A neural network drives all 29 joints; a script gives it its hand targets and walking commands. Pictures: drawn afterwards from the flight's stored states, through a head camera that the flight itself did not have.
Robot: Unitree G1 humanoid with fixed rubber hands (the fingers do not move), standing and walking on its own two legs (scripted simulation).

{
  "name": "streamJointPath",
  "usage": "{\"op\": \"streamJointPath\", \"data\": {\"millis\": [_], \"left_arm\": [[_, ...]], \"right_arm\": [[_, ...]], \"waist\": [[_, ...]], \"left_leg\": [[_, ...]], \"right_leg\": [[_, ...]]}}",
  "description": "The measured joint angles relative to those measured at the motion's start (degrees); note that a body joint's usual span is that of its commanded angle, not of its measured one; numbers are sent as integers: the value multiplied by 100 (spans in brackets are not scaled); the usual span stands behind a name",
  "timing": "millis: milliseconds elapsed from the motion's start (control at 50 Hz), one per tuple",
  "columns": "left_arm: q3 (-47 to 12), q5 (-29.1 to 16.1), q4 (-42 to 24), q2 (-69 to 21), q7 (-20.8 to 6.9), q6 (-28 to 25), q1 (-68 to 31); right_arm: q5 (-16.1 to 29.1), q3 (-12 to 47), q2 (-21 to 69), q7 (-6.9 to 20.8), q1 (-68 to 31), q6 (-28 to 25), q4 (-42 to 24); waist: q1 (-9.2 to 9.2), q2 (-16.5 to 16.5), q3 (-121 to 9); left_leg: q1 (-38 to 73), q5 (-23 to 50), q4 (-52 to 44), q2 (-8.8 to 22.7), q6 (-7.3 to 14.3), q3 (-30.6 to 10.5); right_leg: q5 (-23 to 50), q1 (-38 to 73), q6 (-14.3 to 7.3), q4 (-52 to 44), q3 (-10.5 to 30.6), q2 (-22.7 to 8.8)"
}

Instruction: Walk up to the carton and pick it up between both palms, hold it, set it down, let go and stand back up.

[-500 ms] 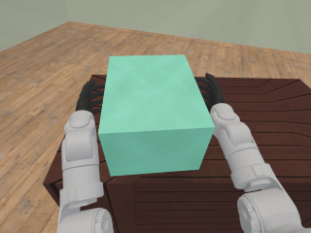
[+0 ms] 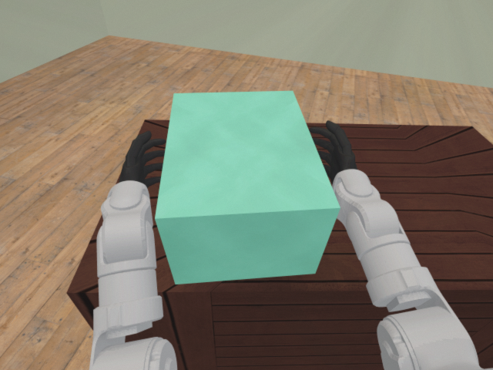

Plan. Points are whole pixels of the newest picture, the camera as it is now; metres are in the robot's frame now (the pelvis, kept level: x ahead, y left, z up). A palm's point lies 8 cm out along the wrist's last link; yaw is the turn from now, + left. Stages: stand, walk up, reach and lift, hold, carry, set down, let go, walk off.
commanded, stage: hold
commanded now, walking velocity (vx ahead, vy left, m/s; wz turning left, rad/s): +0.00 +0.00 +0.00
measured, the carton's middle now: (240, 177) +0.40 +0.01 +0.13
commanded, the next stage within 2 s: set down in 1.58 s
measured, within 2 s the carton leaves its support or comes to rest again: neither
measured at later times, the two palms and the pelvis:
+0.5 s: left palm (135, 183) +0.36 +0.17 +0.17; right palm (337, 168) +0.36 -0.15 +0.18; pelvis +0.01 +0.00 +0.00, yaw +0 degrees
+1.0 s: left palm (135, 183) +0.35 +0.17 +0.17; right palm (340, 170) +0.36 -0.15 +0.18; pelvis +0.00 +0.00 +0.00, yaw +0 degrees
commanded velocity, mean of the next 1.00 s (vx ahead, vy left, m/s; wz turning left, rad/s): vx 0.00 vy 0.00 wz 0.00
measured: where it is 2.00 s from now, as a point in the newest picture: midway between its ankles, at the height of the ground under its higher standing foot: outside the picture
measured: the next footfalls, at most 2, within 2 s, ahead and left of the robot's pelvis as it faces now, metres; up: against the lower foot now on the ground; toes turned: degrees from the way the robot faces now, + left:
none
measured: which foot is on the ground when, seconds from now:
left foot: down 0.00-1.00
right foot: down 0.00-1.00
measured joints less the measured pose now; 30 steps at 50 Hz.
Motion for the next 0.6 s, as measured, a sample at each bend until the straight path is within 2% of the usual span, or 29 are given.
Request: {"op": "streamJointPath", "data": {"millis": [140,300,460,600], "left_arm": [[-14,-3,335,55,63,-67,-330],[29,-3,221,27,78,-47,-275],[-88,-56,-110,63,65,-9,87],[-117,-54,-239,17,66,15,189]], "right_arm": [[-156,-246,36,108,-196,-127,262],[-46,-75,-56,63,-255,-97,239],[83,74,-33,2,-19,-56,-22],[127,131,-53,-30,139,-62,-176]], "waist": [[83,34,-53],[74,35,-33],[-15,-3,-13],[11,53,-1]], "left_leg": [[-200,78,-36,-19,13,13],[-127,40,-44,-4,1,-12],[-74,-26,1,7,-23,-53],[-67,-64,46,10,-13,-25]], "right_leg": [[33,-240,-4,46,13,-20],[29,-126,-2,-35,-12,-2],[-6,-20,-7,-74,-52,12],[-17,-9,2,-59,-24,14]]}}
